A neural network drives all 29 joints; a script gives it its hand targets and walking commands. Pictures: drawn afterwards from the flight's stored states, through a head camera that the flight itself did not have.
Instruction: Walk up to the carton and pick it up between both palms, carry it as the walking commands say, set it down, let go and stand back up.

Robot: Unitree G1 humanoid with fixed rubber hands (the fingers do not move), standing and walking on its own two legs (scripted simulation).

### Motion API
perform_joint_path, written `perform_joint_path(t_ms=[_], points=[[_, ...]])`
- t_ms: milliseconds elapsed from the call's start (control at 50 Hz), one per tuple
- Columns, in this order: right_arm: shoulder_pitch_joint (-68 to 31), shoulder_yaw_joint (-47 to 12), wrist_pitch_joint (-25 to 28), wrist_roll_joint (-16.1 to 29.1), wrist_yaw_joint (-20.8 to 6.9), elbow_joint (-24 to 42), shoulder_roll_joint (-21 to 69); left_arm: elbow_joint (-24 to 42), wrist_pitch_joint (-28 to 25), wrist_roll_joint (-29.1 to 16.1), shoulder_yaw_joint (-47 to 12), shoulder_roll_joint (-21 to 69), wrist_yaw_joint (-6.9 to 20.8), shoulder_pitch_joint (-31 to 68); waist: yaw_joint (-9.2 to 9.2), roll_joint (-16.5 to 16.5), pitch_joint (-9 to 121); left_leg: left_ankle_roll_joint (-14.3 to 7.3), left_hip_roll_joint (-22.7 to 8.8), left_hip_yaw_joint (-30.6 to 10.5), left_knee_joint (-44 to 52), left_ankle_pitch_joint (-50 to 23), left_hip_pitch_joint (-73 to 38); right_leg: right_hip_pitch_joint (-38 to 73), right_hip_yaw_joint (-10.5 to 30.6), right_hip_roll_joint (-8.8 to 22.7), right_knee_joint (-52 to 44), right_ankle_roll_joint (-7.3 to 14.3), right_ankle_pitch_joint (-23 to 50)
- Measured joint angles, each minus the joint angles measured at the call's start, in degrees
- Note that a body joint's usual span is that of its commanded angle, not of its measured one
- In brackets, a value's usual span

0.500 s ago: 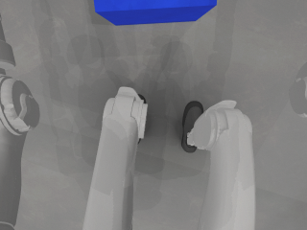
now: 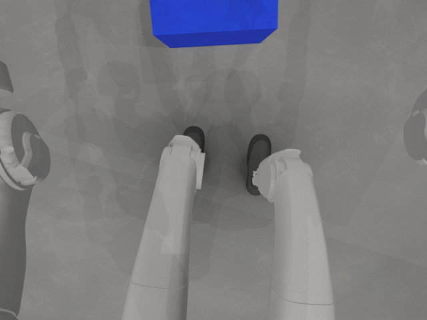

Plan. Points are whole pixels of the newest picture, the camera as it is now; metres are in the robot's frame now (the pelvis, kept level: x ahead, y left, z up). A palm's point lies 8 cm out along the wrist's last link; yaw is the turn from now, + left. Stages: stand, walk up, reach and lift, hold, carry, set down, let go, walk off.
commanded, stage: set down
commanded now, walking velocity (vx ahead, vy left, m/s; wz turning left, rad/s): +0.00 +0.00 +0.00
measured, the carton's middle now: out of the picture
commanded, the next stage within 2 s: let go in 0.20 s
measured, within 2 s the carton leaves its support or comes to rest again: neither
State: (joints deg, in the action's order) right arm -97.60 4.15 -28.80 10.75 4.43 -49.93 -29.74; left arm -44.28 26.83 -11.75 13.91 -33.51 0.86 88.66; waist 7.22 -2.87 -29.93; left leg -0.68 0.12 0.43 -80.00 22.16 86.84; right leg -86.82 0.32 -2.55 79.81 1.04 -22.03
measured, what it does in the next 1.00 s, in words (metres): rises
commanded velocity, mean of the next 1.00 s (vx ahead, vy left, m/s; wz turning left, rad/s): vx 0.00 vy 0.00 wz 0.00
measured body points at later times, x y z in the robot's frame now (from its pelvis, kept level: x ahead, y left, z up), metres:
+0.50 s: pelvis +0.03 +0.00 +0.08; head +0.36 +0.04 +0.37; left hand +0.47 +0.32 -0.04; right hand +0.54 -0.13 -0.06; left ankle +0.12 +0.11 -0.56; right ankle +0.12 -0.11 -0.56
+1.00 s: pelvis +0.08 -0.01 +0.14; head +0.18 -0.01 +0.58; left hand +0.28 +0.26 +0.06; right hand +0.36 -0.19 +0.05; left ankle +0.12 +0.11 -0.56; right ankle +0.12 -0.11 -0.56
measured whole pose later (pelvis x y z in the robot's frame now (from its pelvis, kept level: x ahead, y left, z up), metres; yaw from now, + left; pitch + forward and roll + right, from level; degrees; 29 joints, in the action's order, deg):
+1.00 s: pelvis +0.08 -0.01 +0.14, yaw +1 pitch +7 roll +0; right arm -5.9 4.2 -9.0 -3.5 1.8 -31.4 -9.4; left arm -27.5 7.8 -2.0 4.1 -14.6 8.5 0.1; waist 6.1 1.0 -5.0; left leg 0.0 0.1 -0.6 -45.2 18.6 33.8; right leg -33.7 0.7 -2.5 45.1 0.9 -18.6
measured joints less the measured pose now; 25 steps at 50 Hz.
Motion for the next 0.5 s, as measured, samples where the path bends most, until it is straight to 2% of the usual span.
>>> perform_joint_path(t_ms=[180, 240, 300, 380, 500], points=[[2.9, 0.0, 2.9, -2.7, -2.2, -2.6, 0.1, -4.5, -3.2, 3.1, 1.0, 1.2, 1.4, -1.9, 0.0, 0.1, 2.5, 0.0, 0.0, -0.1, 9.3, -3.2, -5.3, 5.4, 0.2, 0.0, -9.5, 0.0, 3.2], [5.0, 0.0, 3.7, -3.5, -2.1, -2.6, 0.5, -4.5, -4.4, 3.7, 1.1, 1.9, 1.9, -3.7, 0.0, 0.3, 2.5, 0.0, 0.0, -0.1, 10.9, -3.4, -6.7, 6.9, 0.3, 0.0, -11.1, 0.0, 3.5], [7.5, 0.1, 4.0, -4.0, -0.9, -2.3, 1.7, -4.4, -5.0, 4.0, 1.1, 2.4, 2.7, -5.9, 0.0, 0.6, 1.9, 0.0, 0.0, -0.1, 12.0, -3.4, -8.6, 8.7, 0.3, 0.0, -12.2, 0.0, 3.5], [15.9, 0.0, 3.9, -4.7, 2.2, 6.1, 4.5, 1.7, -5.4, 4.0, 0.3, 2.8, 4.0, -13.2, 0.01, 1.0, -0.5, 0.0, 0.0, -0.2, 13.4, -3.1, -13.1, 13.2, 0.3, 0.0, -13.5, 0.0, 3.2], [37.8, 0.0, 3.6, -6.4, 5.5, 21.0, 10.3, 14.7, -5.3, 3.9, -3.3, 3.9, 5.4, -34.3, 0.01, 2.2, 0.0, 0.0, 0.0, -0.3, 17.0, -2.9, -22.2, 22.5, 0.3, 0.0, -17.5, 0.0, 3.0]])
